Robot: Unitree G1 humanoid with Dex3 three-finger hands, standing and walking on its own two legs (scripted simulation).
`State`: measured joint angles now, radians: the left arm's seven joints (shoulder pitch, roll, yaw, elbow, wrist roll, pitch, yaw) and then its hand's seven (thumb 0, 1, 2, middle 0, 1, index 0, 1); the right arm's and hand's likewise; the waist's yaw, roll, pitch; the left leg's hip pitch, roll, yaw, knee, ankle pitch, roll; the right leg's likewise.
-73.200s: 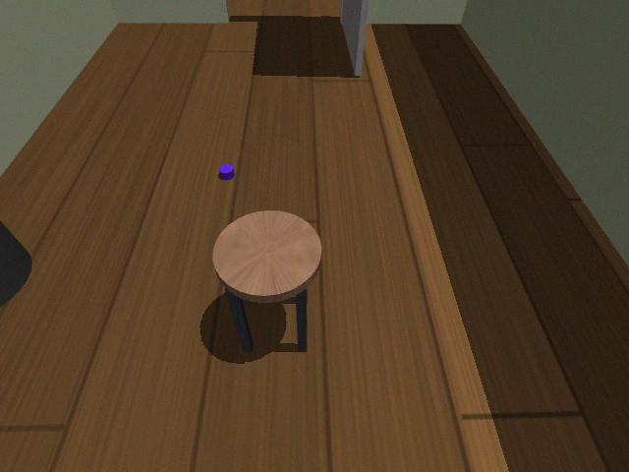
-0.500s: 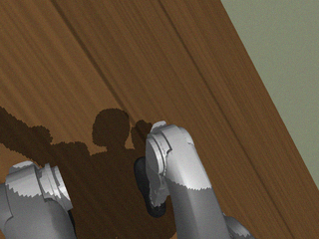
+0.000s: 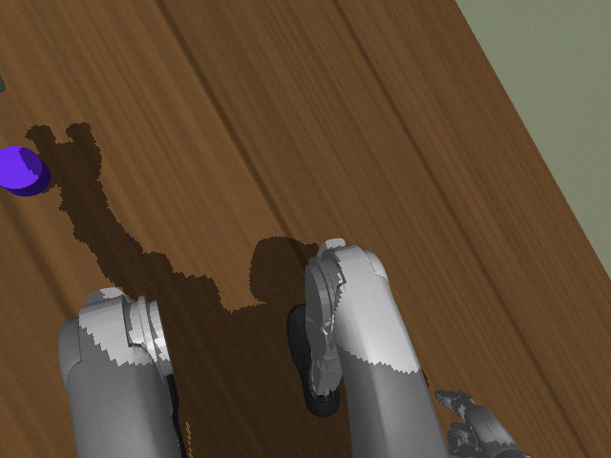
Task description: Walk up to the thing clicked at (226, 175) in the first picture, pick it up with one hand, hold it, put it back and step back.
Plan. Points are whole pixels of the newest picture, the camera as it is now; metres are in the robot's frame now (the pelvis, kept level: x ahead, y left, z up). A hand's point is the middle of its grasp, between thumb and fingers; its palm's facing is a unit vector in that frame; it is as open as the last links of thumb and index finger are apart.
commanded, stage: withdraw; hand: left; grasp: from above
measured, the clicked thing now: (21, 172) +0.53 +0.31 -0.32
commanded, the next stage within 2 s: home in 0.02 s
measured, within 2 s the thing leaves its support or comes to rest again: neither
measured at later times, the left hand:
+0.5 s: hand out of the picture +0.48 +0.33 -0.11, palm faces -0.35 -0.31 -0.89, open 10.8 cm
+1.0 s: hand out of the picture +0.31 +0.25 +0.10, palm faces -0.01 -0.89 -0.46, open 7.4 cm
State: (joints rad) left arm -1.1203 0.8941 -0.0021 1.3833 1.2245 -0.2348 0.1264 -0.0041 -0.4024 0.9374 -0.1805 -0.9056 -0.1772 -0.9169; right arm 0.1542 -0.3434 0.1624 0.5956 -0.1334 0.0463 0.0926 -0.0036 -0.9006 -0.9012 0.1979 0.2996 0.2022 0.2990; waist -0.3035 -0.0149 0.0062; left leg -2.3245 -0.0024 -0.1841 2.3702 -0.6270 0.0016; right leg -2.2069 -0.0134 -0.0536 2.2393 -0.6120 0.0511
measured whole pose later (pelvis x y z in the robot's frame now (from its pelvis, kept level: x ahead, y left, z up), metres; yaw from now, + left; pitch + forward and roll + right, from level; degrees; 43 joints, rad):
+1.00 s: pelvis +0.02 -0.01 +0.20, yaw +7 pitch +28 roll -5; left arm -0.12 0.39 0.06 0.32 0.18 0.25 0.02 0.00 0.88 0.90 -0.21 -0.30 -0.21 -0.30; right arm 0.06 -0.24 0.01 0.53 0.03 -0.03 -0.01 0.00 -0.90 -0.90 0.20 0.30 0.20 0.30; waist -0.07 0.03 -0.20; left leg -1.62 0.03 -0.10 1.74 -0.62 -0.01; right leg -1.56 -0.05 -0.04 1.66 -0.60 0.05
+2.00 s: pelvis +0.09 +0.00 +0.37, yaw +11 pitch +10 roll -3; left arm 0.50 0.22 0.04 -0.13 -0.05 0.45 0.01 0.01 0.90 0.90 -0.20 -0.30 -0.20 -0.30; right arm 0.27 -0.22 0.03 0.54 0.00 -0.25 -0.18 0.01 -0.90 -0.90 0.20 0.30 0.21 0.30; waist -0.03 0.04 -0.16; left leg -0.71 0.04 -0.07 1.02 -0.48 -0.02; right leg -0.65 -0.04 -0.07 0.95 -0.46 0.04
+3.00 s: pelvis +0.10 +0.00 +0.37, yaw +10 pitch +10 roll -3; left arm 0.50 0.22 0.04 -0.13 -0.05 0.45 0.01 0.01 0.90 0.90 -0.20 -0.30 -0.20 -0.30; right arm 0.28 -0.22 0.02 0.56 0.00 -0.25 -0.18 0.01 -0.90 -0.90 0.20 0.30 0.20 0.30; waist -0.04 0.05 -0.16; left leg -0.70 0.05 -0.06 1.02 -0.50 -0.02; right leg -0.65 -0.04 -0.06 0.95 -0.47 0.04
